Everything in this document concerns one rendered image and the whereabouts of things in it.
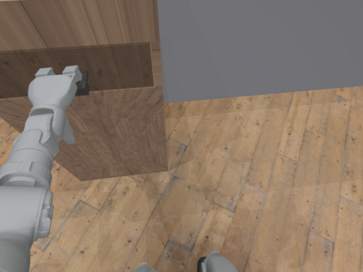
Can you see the left robot forearm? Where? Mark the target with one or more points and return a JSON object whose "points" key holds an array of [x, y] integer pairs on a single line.
{"points": [[31, 159]]}

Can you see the robot left hand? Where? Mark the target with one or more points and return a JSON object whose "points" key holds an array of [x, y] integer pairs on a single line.
{"points": [[57, 90]]}

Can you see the handle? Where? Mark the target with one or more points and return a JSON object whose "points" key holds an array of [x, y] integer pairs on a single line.
{"points": [[82, 85]]}

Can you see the drawer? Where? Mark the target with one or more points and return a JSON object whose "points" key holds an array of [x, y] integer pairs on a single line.
{"points": [[109, 67]]}

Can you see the robot left upper arm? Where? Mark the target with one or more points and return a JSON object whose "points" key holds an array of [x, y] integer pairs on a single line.
{"points": [[25, 216]]}

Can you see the right robot shin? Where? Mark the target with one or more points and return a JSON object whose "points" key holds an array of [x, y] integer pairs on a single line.
{"points": [[211, 254]]}

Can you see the cabinet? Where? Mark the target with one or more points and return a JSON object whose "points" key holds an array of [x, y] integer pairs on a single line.
{"points": [[117, 132]]}

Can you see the robot right thigh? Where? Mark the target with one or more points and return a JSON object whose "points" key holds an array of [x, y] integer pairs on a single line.
{"points": [[217, 264]]}

